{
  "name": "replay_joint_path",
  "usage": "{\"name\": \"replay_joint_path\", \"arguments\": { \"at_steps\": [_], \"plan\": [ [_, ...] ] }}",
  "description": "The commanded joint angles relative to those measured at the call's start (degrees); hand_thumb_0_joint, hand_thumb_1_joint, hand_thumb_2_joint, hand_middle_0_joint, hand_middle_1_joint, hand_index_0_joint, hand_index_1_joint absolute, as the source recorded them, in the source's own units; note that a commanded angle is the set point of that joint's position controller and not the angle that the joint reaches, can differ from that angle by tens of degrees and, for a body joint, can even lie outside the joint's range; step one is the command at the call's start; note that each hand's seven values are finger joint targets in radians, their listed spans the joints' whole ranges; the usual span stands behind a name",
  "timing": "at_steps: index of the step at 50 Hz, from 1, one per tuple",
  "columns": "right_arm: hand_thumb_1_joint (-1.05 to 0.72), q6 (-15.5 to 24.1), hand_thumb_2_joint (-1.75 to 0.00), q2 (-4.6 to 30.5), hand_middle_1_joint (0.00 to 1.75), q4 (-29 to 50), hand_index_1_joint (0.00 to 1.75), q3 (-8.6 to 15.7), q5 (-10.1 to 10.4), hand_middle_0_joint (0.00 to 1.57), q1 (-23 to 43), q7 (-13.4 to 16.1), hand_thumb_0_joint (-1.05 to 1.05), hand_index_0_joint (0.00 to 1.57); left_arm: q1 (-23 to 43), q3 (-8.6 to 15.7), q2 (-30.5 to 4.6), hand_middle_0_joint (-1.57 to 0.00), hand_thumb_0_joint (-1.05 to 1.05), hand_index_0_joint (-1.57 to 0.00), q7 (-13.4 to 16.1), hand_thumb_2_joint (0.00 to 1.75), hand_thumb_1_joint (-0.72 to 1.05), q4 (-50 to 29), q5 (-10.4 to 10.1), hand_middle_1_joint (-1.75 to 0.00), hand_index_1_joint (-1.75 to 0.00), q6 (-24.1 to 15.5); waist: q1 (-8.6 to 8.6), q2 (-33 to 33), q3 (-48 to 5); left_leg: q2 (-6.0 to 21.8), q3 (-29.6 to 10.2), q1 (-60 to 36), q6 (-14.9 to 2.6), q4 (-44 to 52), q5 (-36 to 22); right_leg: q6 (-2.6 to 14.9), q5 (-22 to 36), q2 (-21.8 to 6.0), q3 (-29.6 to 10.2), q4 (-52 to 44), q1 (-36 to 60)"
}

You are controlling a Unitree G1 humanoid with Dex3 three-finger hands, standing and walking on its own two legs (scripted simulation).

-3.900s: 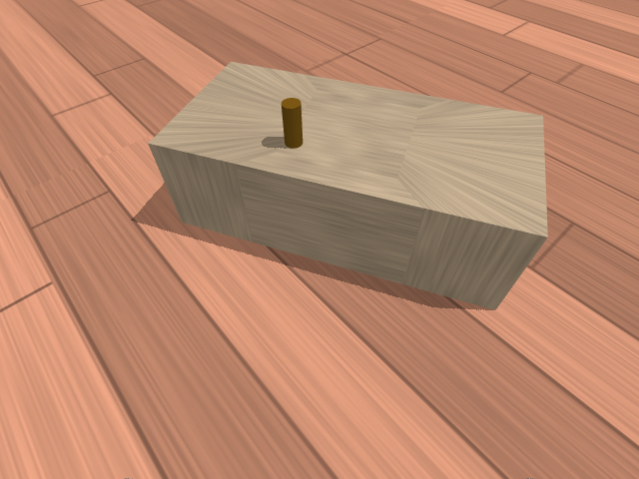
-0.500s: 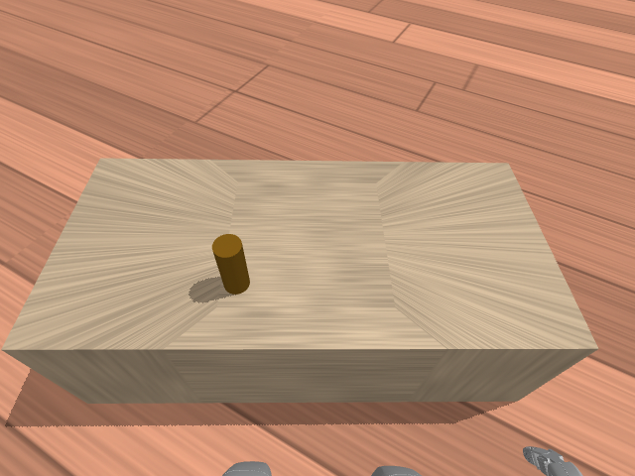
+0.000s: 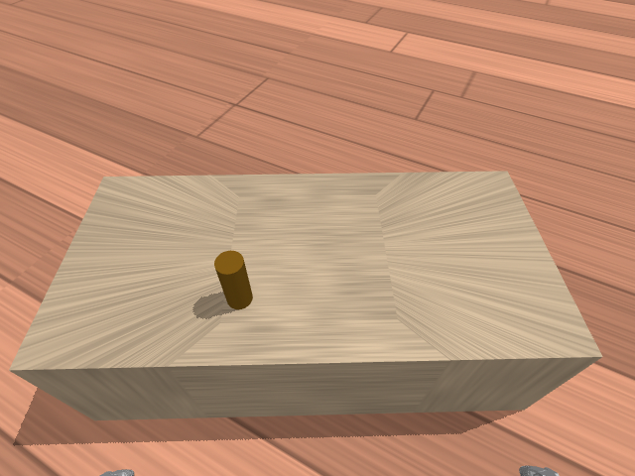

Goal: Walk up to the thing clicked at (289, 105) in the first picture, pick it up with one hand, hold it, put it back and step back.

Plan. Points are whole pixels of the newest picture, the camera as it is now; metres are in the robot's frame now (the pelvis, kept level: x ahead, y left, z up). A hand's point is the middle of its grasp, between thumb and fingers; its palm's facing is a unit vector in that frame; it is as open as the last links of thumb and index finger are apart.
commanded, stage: walk up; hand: left
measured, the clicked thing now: (234, 281) +0.54 +0.21 -0.28
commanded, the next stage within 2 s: stand in 0.40 s
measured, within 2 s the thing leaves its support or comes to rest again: neither
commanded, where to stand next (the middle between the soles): +0.07 -0.01 m, yaw +1 degrees
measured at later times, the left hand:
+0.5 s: hand out of the picture +0.09 +0.25 -0.15, palm faces -0.01 -0.94 -0.33, open 7.4 cm
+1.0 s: hand out of the picture +0.11 +0.25 -0.15, palm faces -0.02 -0.93 -0.35, open 7.4 cm
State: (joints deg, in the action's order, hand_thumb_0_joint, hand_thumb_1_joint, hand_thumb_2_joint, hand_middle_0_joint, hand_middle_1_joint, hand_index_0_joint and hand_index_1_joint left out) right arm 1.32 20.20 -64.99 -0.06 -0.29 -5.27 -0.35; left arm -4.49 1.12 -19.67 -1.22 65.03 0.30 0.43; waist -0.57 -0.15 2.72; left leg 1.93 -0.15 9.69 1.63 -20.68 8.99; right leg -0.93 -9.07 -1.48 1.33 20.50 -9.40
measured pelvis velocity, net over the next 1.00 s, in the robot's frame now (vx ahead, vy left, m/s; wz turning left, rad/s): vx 0.03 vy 0.00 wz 0.00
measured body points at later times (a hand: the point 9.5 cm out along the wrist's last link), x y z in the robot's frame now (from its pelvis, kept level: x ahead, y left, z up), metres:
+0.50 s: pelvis +0.01 +0.00 +0.00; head +0.02 +0.00 +0.45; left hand +0.09 +0.30 -0.13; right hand +0.10 -0.30 -0.13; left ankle +0.03 +0.14 -0.75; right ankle +0.02 -0.13 -0.75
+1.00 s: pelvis +0.03 +0.00 +0.00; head +0.04 -0.01 +0.45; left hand +0.11 +0.30 -0.13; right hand +0.11 -0.30 -0.13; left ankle +0.03 +0.14 -0.75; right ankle +0.02 -0.13 -0.75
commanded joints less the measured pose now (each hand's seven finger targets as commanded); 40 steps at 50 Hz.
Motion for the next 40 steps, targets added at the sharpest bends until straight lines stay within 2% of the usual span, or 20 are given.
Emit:
{"name": "replay_joint_path", "arguments": {
  "at_steps": [1, 6, 16, 19, 20, 21, 23, 27, 29, 31, 35, 38, 40],
  "plan": [
    [-0.9, 1.25, -0.9, 12.0, 0.3, 3.61, 0.3, 2.09, -0.07, 0.2, 4.18, 0.72, 0.0, 0.2, 1.87, 2.32, -11.6, -0.2, 0.0, -0.2, 0.69, 0.9, 0.9, -3.02, -0.12, -0.3, -0.3, -1.22, -0.23, -0.84, -3.83, 5.91, -5.81, 1.2, -2.53, 4.94, 0.26, 1.93, 0.18, -5.55, -5.4, -4.07, 2.32],
    [-0.9, 1.24, -0.9, 12.15, 0.3, 3.13, 0.3, 2.07, -0.13, 0.2, 3.56, 0.72, 0.0, 0.2, 2.26, 2.33, -11.67, -0.2, 0.0, -0.2, 0.68, 0.9, 0.9, -3.06, 0.02, -0.3, -0.3, -1.25, 0.13, -0.62, -4.29, 5.86, -5.61, 1.16, -2.48, 5.23, 0.43, 1.9, 1.36, -5.67, -5.7, -4.24, 2.99],
    [-0.9, 1.16, -0.9, 12.22, 0.3, 3.07, 0.3, 2.21, -0.07, 0.2, 3.08, 0.85, 0.0, 0.2, 2.36, 2.44, -11.58, -0.2, 0.0, -0.2, 0.77, 0.9, 0.9, -3.05, -0.1, -0.3, -0.3, -1.25, 0.32, -0.03, -5.85, 5.85, -4.73, -1.08, -2.38, 4.4, -4.31, 1.77, 4.62, -5.93, -5.43, -4.11, 3.63],
    [-0.9, 1.06, -0.9, 12.14, 0.3, 3.13, 0.3, 2.38, 0.0, 0.2, 3.5, 0.91, 0.0, 0.2, 2.35, 2.54, -11.66, -0.2, 0.0, -0.2, 0.86, 0.9, 0.9, -2.65, 0.03, -0.3, -0.3, -1.13, 0.54, 0.19, -4.92, 5.81, -4.96, -1.01, -2.38, 4.49, -4.45, 1.74, 4.11, -5.68, -4.98, -4.25, 3.12],
    [-0.9, 0.8, -0.9, 12.43, 0.3, 2.63, 0.3, 2.26, -0.45, 0.2, 2.73, 0.87, 0.0, 0.2, 2.14, 1.99, -11.95, -0.2, 0.0, -0.2, 0.99, 0.9, 0.9, -2.67, 0.3, -0.3, -0.3, -1.57, 0.63, -1.04, -5.34, 5.71, -4.71, -1.33, -2.13, 5.4, -0.6, 1.78, 1.11, -6.17, -5.64, -4.77, 2.93],
    [-0.9, 0.7, -0.9, 12.28, 0.3, 2.6, 0.3, 2.28, -0.55, 0.2, 2.47, 0.76, 0.0, 0.2, 2.05, 1.94, -12.14, -0.2, 0.0, -0.2, 1.03, 0.9, 0.9, -2.62, 0.43, -0.3, -0.3, -1.77, 0.7, -0.7, -5.05, 5.81, -5.11, -0.86, -2.21, 5.82, 0.74, 1.84, -0.12, -6.05, -5.52, -4.84, 2.83],
    [-0.9, 0.62, -0.9, 12.01, 0.3, 2.74, 0.3, 2.3, -0.48, 0.2, 2.38, 0.64, 0.0, 0.2, 2.09, 1.86, -12.25, -0.2, 0.0, -0.2, 1.13, 0.9, 0.9, -2.51, 0.35, -0.3, -0.3, -1.98, 0.8, 0.07, -4.44, 5.51, -5.17, -1.07, -2.13, 5.81, 0.31, 1.79, -1.0, -5.9, -5.46, -5.01, 2.08],
    [-0.9, 0.6, -0.9, 12.11, 0.3, 2.86, 0.3, 2.34, -0.43, 0.2, 2.62, 0.45, 0.0, 0.2, 1.76, 1.46, -12.14, -0.2, 0.0, -0.2, 1.33, 0.9, 0.9, -2.62, 0.27, -0.3, -0.3, -2.3, 0.71, 0.61, -4.08, 5.73, -5.06, -2.13, -2.26, 5.08, -3.13, 1.78, 0.97, -6.17, -5.34, -5.03, 1.66],
    [-0.9, 0.67, -0.9, 11.98, 0.3, 2.85, 0.3, 2.32, -0.4, 0.2, 2.15, 0.51, 0.0, 0.2, 1.58, 1.39, -12.26, -0.2, 0.0, -0.2, 1.36, 0.9, 0.9, -2.67, 0.26, -0.3, -0.3, -2.44, 0.89, 0.59, -4.97, 5.81, -4.76, -2.61, -2.39, 4.69, -5.24, 1.75, 4.42, -6.53, -5.38, -4.74, 2.55],
    [-0.9, 0.65, -0.9, 12.07, 0.3, 2.7, 0.3, 2.2, -0.3, 0.2, 2.36, 0.5, 0.0, 0.2, 1.18, 1.43, -12.4, -0.2, 0.0, -0.2, 1.33, 0.9, 0.9, -2.41, 0.09, -0.3, -0.3, -2.38, 0.64, -0.15, -4.23, 5.49, -4.88, -2.5, -2.16, 5.47, -2.89, 1.59, 2.34, -6.21, -5.28, -4.81, 1.92],
    [-0.9, 0.62, -0.9, 12.26, 0.3, 2.79, 0.3, 2.37, -0.38, 0.2, 2.64, 0.49, 0.0, 0.2, 1.13, 1.26, -12.36, -0.2, 0.0, -0.2, 1.53, 0.9, 0.9, -2.72, 0.2, -0.3, -0.3, -2.42, 0.59, 0.38, -5.34, 6.04, -4.75, -4.05, -2.18, 4.59, -7.09, 1.7, 5.24, -6.26, -4.96, -4.56, 2.42],
    [-0.9, 0.53, -0.9, 12.14, 0.3, 2.65, 0.3, 2.27, -0.38, 0.2, 2.29, 0.6, 0.0, 0.2, 1.41, 1.37, -12.75, -0.2, 0.0, -0.2, 1.61, 0.9, 0.9, -2.74, 0.15, -0.3, -0.3, -2.36, 0.74, 0.41, -5.25, 5.82, -4.52, -3.26, -2.11, 4.97, -6.43, 1.69, 5.87, -6.46, -5.18, -4.26, 3.61],
    [-0.9, 0.49, -0.9, 12.3, 0.3, 2.72, 0.3, 2.34, -0.28, 0.2, 2.41, 0.56, 0.0, 0.2, 0.9, 1.28, -12.72, -0.2, 0.0, -0.2, 1.64, 0.9, 0.9, -2.72, 0.19, -0.3, -0.3, -2.45, 0.66, 0.65, -5.83, 6.09, -4.56, -4.31, -2.24, 4.74, -8.25, 1.69, 7.29, -6.44, -4.88, -4.12, 3.72]
  ]
}}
